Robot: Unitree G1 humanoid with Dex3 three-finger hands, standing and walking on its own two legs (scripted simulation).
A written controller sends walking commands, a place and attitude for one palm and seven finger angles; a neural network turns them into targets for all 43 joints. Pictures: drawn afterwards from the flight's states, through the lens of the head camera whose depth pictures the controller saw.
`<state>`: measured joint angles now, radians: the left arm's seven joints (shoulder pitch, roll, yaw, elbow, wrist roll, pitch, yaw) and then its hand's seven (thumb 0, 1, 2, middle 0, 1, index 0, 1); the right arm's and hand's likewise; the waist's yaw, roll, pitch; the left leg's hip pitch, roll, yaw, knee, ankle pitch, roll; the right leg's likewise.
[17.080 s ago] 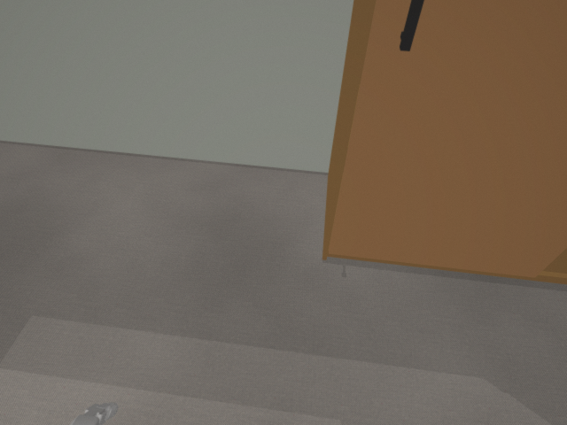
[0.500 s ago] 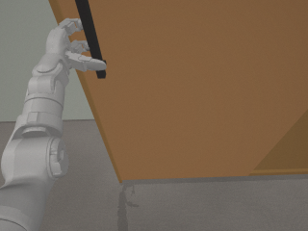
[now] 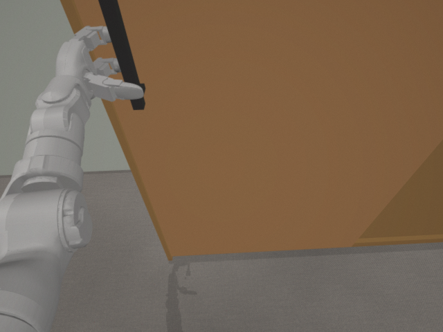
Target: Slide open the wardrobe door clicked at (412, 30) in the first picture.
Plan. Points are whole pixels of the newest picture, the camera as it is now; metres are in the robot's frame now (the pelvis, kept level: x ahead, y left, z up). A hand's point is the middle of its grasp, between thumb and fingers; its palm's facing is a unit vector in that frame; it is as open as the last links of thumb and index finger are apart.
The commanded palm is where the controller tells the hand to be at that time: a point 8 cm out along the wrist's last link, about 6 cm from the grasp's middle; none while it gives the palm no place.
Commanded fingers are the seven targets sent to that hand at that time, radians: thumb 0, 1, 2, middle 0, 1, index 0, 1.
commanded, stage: slide the fingers in behind the handle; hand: left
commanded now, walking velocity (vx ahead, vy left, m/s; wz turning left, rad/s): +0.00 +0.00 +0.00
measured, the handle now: (126, 48) +0.52 +0.16 +0.26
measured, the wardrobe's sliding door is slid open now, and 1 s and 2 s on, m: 0.00 0.00 0.00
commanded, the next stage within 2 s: grip the handle and tug to test in 1.46 s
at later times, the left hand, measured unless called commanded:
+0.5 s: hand (131, 70) +0.47 +0.14 +0.25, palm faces +0.03 -1.00 +0.00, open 14.0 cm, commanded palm +0.45 +0.19 +0.25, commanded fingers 0.00 -0.50 0.30 -0.30 -1.20 -0.30 -1.20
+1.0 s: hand (138, 67) +0.47 +0.13 +0.25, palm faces +0.05 -1.00 -0.01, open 14.0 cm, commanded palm +0.45 +0.17 +0.25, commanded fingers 0.00 -0.50 0.30 -0.30 -1.20 -0.30 -1.20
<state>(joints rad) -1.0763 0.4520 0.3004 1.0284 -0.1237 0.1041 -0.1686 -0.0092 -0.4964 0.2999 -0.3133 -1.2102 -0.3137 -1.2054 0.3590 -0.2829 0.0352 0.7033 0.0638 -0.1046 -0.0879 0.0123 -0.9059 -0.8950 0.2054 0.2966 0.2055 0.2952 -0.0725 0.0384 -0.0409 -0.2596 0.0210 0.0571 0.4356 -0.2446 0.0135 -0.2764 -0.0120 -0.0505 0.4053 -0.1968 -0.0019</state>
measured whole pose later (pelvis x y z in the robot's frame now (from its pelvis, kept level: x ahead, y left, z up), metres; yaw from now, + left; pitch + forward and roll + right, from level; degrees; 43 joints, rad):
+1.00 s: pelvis +0.00 +0.00 +0.00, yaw +1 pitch +2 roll +0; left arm -1.07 0.31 0.20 0.90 -0.14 0.19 -0.04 -0.01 -0.50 0.30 -0.30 -1.20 -0.28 -1.20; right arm 0.31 -0.26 0.04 0.72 0.06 -0.07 -0.08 0.01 -0.91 -0.90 0.20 0.30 0.20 0.30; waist -0.04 0.04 -0.04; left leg -0.23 0.01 0.03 0.43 -0.24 0.01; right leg -0.25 -0.02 -0.07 0.41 -0.21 -0.01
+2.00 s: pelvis +0.01 +0.00 +0.00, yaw +0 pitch +3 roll +0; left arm -1.00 0.29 0.21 0.78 -0.14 0.23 -0.01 0.00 0.14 0.57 -0.35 -1.29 -0.32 -1.29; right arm 0.30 -0.25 0.03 0.71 0.05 -0.07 -0.07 0.01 -0.91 -0.90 0.20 0.30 0.20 0.30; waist -0.03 0.05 -0.05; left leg -0.21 0.01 0.05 0.42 -0.25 0.02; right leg -0.23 -0.02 -0.05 0.40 -0.21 0.00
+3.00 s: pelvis +0.03 +0.01 +0.00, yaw -1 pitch +2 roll -1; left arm -0.84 0.26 0.23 0.50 -0.16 0.34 -0.01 0.01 0.79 0.79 -0.35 -1.40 -0.34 -1.40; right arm 0.25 -0.25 0.03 0.66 0.06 -0.01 -0.06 0.01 -0.91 -0.90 0.20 0.30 0.20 0.30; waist -0.03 0.06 -0.06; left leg -0.16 0.01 0.07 0.39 -0.27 0.02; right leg -0.19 -0.01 -0.04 0.37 -0.23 0.01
